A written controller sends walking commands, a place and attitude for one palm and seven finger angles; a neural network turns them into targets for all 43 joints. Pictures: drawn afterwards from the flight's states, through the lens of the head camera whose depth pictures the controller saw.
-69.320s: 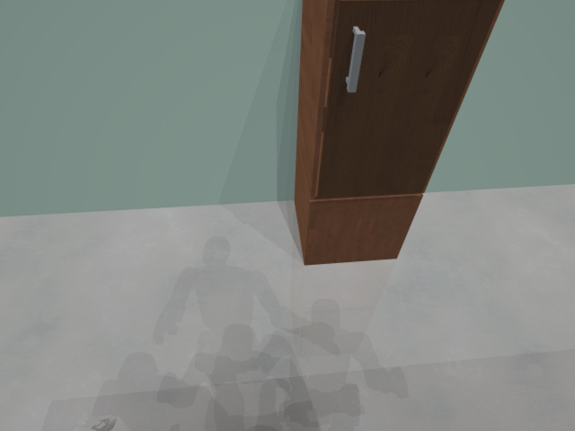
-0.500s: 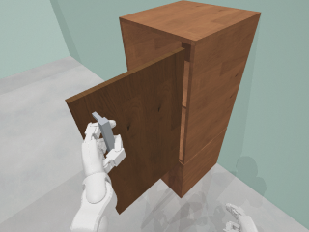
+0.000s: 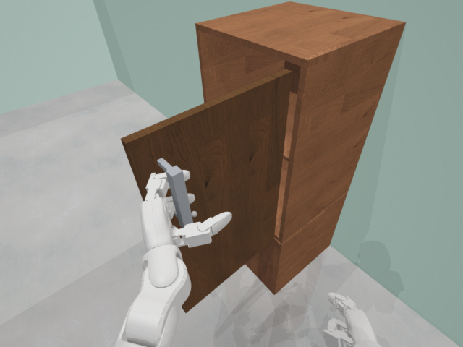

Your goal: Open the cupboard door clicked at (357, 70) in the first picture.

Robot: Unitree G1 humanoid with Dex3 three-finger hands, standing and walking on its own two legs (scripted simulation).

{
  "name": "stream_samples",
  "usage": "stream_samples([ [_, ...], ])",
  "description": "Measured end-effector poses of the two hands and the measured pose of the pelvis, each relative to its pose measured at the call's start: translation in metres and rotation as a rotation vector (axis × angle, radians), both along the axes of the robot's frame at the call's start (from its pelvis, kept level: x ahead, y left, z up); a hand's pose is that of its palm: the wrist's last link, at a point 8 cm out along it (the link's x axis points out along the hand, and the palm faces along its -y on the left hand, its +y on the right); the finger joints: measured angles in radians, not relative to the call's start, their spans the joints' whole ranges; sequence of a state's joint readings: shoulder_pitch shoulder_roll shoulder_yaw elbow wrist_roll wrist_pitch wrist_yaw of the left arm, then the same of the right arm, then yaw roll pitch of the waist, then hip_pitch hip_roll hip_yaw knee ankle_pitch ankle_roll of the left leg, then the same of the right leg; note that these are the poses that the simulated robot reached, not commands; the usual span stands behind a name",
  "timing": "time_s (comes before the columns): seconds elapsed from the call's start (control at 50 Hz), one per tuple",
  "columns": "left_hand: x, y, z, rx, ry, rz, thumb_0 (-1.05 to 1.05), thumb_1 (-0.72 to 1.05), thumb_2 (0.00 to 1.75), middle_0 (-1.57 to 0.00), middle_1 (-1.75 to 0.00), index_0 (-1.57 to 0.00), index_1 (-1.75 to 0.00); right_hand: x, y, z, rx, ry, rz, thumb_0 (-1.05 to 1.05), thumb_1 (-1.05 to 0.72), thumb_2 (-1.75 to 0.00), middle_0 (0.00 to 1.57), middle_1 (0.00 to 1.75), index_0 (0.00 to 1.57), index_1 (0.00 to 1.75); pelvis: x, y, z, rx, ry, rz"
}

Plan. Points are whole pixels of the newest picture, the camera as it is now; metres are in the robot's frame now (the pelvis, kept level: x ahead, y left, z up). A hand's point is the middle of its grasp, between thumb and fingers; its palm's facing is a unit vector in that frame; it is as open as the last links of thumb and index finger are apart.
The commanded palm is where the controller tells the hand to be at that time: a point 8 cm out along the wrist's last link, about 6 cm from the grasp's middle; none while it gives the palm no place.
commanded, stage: open thumb and fingers to let go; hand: left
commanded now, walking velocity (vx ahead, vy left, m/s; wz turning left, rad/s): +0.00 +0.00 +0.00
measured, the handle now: (175, 194) +0.33 +0.13 +0.13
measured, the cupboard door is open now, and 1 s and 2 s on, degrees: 92 93 93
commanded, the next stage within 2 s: slide the hand sideways off the handle in 0.38 s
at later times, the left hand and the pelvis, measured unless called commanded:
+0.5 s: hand (196, 213) +0.29 +0.09 +0.13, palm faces +0.33 -0.94 +0.00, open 14.7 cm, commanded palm +0.25 +0.13 +0.13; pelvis -0.01 +0.03 +0.00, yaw +0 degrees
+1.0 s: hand (186, 234) +0.25 +0.10 +0.13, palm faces -0.09 -1.00 -0.01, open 16.2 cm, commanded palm +0.22 +0.16 +0.13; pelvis -0.02 +0.04 +0.00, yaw -2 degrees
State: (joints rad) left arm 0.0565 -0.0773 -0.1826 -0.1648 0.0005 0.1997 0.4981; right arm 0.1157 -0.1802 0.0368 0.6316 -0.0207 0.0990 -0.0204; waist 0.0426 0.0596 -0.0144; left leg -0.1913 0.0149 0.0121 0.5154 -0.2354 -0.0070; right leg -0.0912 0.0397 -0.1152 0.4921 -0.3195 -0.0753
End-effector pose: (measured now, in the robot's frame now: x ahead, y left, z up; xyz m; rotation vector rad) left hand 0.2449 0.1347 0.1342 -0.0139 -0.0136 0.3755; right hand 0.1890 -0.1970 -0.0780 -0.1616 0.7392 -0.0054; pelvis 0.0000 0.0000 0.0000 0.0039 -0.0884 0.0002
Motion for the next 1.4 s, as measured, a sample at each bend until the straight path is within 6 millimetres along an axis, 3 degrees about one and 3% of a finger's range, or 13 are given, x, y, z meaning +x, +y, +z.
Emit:
stream_samples([
  [0.18,0.006,-0.003,-0.001,0.008,0.008,-0.017,0.00,-0.41,0.34,-0.29,-1.09,-0.28,-1.08,-0.012,0.007,-0.004,-0.008,0.027,-0.012,0.01,-0.91,-0.89,0.20,0.30,0.20,0.30,-0.006,0.011,-0.001,-0.008,-0.002,-0.003],
  [0.3,0.006,-0.006,-0.001,0.014,0.008,-0.027,0.00,-0.48,0.31,-0.25,-0.86,-0.24,-0.85,-0.020,0.015,-0.007,0.005,0.046,-0.016,0.01,-0.91,-0.89,0.20,0.30,0.20,0.30,-0.007,0.018,-0.001,-0.009,0.001,-0.010],
  [0.5,0.004,-0.002,-0.001,0.015,0.006,-0.039,-0.01,-0.50,0.30,-0.37,-0.65,-0.37,-0.65,-0.022,0.027,-0.007,-0.002,0.056,0.004,0.01,-0.91,-0.89,0.20,0.30,0.20,0.30,-0.013,0.027,-0.002,-0.019,-0.005,-0.005],
  [0.64,0.002,0.018,-0.003,0.136,-0.025,-0.370,-0.01,-0.50,0.30,-0.29,-0.47,-0.22,-0.48,-0.027,0.031,0.000,-0.018,0.029,0.000,0.01,-0.91,-0.89,0.20,0.30,0.20,0.30,-0.020,0.031,-0.002,-0.012,-0.014,0.003],
  [0.74,0.003,0.022,-0.002,0.053,-0.010,-0.504,-0.01,-0.50,0.30,-0.22,-0.37,-0.15,-0.37,-0.031,0.034,0.003,-0.013,-0.017,-0.020,0.01,-0.91,-0.89,0.20,0.30,0.20,0.30,-0.024,0.037,-0.001,-0.014,-0.020,0.002],
  [0.9,-0.004,0.016,-0.003,0.002,-0.023,-0.473,-0.01,-0.50,0.30,-0.16,-0.36,-0.18,-0.33,-0.034,0.035,0.011,0.009,-0.048,-0.024,0.01,-0.91,-0.89,0.20,0.30,0.20,0.30,-0.022,0.039,0.000,-0.007,-0.008,-0.027],
  [1.04,-0.012,0.023,-0.008,0.027,-0.003,-0.467,-0.01,-0.50,0.30,-0.18,-0.34,-0.17,-0.31,-0.031,0.028,0.013,-0.001,-0.029,-0.035,0.01,-0.91,-0.89,0.21,0.30,0.20,0.30,-0.016,0.034,0.001,-0.009,-0.003,-0.040],
  [1.4,-0.052,0.052,-0.011,0.061,0.033,-0.393,-0.01,-0.50,0.30,-0.21,-0.33,-0.20,-0.32,0.003,-0.006,0.017,-0.006,-0.106,-0.039,0.01,-0.91,-0.89,0.21,0.30,0.20,0.30,0.011,0.008,0.000,-0.002,0.028,-0.032],
])
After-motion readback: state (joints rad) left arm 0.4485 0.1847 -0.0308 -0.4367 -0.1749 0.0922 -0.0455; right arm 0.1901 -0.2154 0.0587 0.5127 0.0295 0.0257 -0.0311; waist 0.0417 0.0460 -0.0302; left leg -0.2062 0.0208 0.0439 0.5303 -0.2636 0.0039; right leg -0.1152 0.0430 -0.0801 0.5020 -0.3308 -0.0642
